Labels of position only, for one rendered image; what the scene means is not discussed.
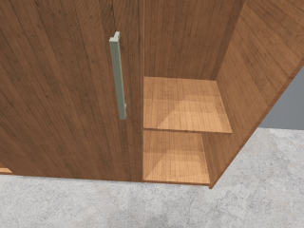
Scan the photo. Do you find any handle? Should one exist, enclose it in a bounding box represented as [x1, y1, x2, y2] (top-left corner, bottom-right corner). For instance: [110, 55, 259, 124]
[109, 31, 126, 120]

